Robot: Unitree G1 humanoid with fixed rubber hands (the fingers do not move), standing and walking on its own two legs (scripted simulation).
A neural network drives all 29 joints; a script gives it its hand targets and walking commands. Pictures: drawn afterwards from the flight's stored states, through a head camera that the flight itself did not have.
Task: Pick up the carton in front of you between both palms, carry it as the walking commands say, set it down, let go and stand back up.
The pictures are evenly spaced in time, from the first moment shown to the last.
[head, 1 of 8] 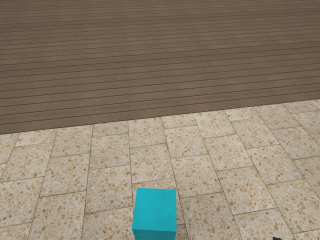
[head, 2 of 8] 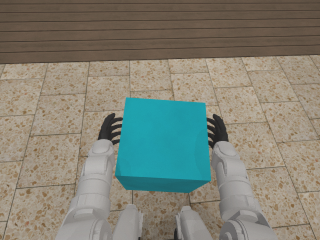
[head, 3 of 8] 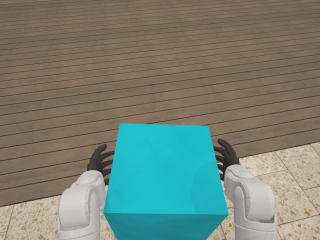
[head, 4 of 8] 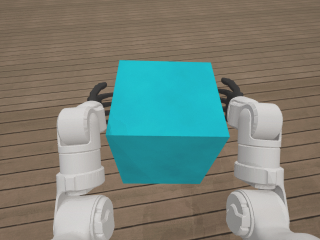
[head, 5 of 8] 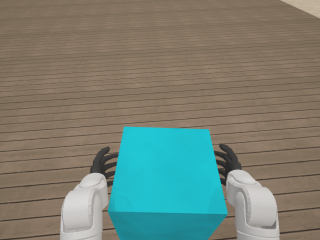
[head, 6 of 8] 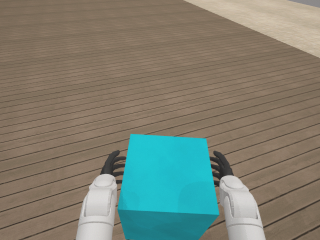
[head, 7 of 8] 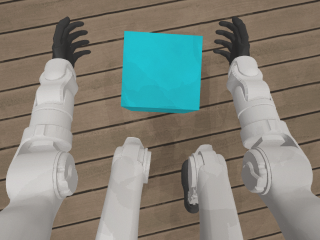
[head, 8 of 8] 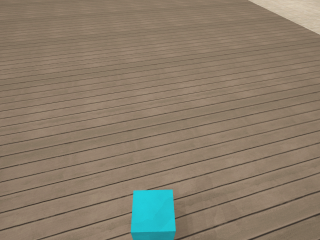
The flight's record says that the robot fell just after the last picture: no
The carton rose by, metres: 1.01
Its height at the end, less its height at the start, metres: +0.27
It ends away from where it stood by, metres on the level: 5.79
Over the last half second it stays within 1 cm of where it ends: yes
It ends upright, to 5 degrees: yes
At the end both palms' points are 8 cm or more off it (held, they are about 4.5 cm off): yes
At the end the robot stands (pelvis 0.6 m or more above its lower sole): yes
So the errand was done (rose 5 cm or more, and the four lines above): yes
